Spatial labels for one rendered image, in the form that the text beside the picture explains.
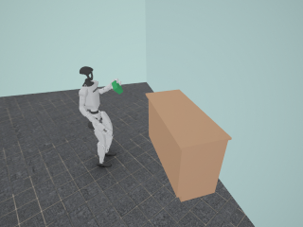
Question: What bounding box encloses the robot right forearm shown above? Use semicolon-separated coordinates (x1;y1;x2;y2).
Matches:
80;107;99;126

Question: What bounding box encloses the robot right hand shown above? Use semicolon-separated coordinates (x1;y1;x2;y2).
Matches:
97;123;112;135

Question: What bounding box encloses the robot left shin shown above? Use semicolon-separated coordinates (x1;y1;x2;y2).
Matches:
105;136;113;153

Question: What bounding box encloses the robot left forearm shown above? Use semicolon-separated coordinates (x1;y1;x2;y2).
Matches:
98;84;112;95

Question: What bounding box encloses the robot right upper arm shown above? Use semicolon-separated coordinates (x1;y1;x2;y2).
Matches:
79;87;88;111

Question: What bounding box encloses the robot left hand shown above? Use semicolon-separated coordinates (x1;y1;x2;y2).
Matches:
110;79;121;89

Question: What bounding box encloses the table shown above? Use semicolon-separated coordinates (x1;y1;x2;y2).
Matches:
145;89;232;202

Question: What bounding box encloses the sponge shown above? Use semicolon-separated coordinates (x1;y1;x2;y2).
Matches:
112;81;123;94

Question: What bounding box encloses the robot right foot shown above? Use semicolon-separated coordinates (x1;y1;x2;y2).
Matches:
97;161;112;167

